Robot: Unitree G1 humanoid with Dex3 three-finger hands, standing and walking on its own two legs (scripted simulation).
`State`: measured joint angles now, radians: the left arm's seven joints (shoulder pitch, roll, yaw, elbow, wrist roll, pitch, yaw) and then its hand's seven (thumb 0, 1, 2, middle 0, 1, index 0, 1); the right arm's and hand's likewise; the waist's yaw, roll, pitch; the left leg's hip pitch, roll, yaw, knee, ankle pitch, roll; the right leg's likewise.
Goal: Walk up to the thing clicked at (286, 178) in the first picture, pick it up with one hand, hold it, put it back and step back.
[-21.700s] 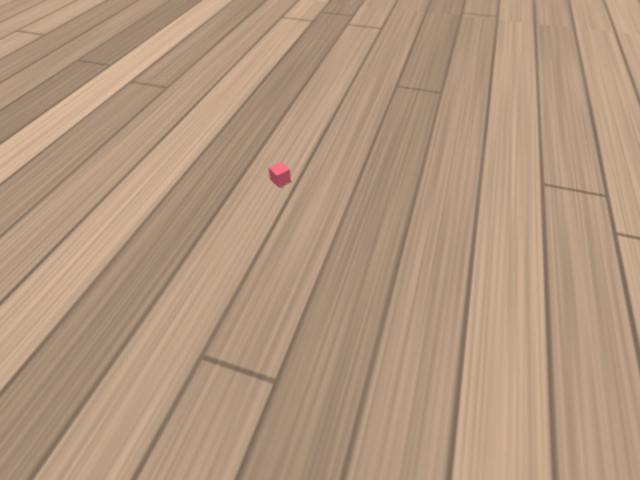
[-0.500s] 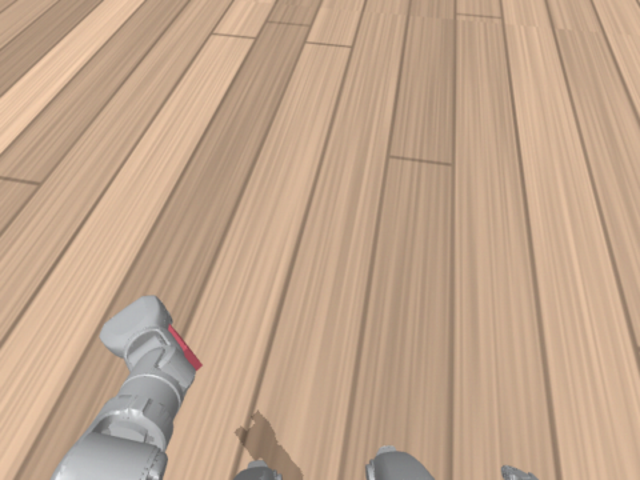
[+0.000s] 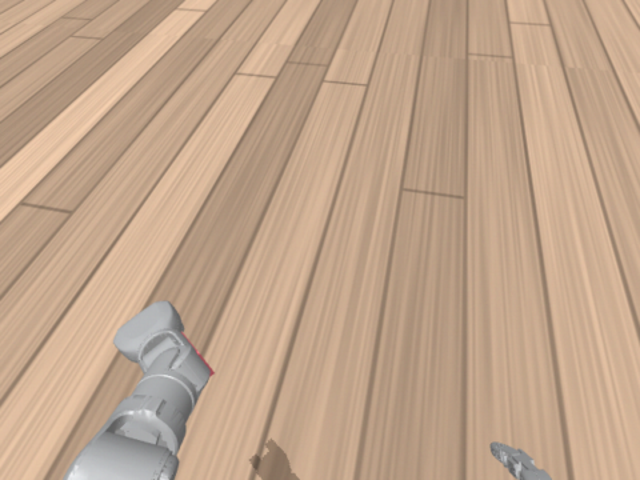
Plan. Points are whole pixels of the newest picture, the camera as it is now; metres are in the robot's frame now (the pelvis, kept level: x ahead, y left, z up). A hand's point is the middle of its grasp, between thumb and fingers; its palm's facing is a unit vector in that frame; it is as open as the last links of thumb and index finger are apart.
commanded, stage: hold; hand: left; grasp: from above
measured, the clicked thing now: (175, 364) +0.32 +0.23 -0.11
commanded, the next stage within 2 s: crouch in 1.60 s
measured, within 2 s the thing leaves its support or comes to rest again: neither
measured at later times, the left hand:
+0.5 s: hand (164, 355) +0.30 +0.22 -0.04, palm faces -0.32 -0.31 -0.90, open 9.9 cm
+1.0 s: hand (159, 361) +0.29 +0.22 -0.03, palm faces -0.30 -0.32 -0.90, open 9.9 cm
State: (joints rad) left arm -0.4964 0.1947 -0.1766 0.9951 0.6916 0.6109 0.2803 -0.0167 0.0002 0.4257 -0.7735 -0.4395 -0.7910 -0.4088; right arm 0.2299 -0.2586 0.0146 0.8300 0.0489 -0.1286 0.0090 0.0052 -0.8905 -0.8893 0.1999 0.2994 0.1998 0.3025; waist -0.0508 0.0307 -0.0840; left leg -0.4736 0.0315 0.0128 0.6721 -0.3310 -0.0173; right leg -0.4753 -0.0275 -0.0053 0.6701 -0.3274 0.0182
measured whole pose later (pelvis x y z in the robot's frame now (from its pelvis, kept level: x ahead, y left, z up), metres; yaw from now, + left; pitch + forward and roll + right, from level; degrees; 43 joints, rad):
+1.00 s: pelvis -0.01 +0.00 +0.01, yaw +0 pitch +2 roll +0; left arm -0.40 0.19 -0.26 0.76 0.72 0.72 0.15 -0.02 0.00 0.43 -0.78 -0.43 -0.79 -0.41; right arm 0.16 -0.26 0.04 0.80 0.05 -0.12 0.03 0.01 -0.91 -0.90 0.20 0.30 0.20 0.30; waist 0.00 0.06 -0.05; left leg -0.32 0.03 0.01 0.55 -0.27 -0.02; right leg -0.33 -0.03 -0.01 0.56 -0.28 0.02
